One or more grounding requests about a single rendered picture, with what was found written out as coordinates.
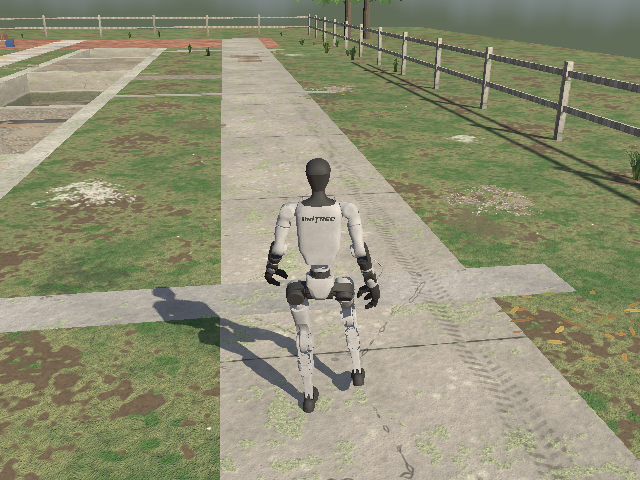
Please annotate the humanoid robot torso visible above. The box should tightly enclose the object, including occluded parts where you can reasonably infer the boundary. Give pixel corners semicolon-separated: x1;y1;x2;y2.
296;197;343;300

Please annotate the robot left forearm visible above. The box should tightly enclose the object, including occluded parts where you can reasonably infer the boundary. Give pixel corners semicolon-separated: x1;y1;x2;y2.
266;241;282;274

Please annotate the robot left hand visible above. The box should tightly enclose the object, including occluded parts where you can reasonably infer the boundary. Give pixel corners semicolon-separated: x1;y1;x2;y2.
264;269;288;286

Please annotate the robot right forearm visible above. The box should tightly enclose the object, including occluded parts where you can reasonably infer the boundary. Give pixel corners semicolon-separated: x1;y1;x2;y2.
357;242;378;288

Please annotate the robot right hand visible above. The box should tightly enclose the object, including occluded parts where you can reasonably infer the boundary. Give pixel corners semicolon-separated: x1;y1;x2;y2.
357;284;380;309

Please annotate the robot right upper arm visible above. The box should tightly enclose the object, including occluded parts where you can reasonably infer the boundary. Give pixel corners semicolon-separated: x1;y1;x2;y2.
339;201;366;258

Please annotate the robot left foot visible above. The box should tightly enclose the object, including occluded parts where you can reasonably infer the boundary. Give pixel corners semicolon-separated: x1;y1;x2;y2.
303;386;319;413

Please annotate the robot left upper arm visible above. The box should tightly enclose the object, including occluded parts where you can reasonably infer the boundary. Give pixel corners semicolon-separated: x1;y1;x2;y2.
271;202;298;256

